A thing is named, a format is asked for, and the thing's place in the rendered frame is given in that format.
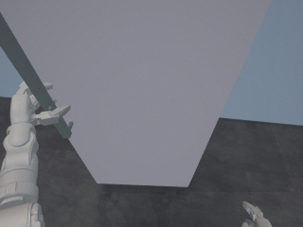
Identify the robot left hand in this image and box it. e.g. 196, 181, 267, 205
9, 80, 71, 126

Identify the left robot forearm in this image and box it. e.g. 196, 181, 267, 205
0, 123, 39, 210

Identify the robot left upper arm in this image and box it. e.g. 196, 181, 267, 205
0, 202, 45, 227

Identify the robot right hand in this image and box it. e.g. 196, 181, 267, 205
241, 201, 273, 227

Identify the handle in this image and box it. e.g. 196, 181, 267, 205
0, 12, 74, 139

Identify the fridge door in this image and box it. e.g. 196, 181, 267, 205
0, 0, 271, 187

